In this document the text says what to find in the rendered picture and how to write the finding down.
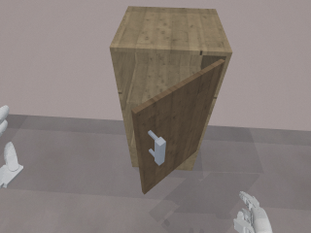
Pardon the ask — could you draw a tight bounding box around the robot right hand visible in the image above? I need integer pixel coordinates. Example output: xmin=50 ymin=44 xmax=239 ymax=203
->
xmin=233 ymin=191 xmax=273 ymax=233

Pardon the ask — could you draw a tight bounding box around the robot left hand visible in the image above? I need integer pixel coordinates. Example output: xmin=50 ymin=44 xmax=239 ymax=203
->
xmin=0 ymin=105 xmax=23 ymax=189

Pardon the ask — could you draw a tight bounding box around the cupboard door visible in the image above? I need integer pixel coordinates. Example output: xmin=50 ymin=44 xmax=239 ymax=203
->
xmin=131 ymin=59 xmax=225 ymax=194

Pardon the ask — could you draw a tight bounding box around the handle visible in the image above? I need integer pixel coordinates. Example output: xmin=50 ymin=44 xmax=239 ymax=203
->
xmin=148 ymin=130 xmax=166 ymax=166

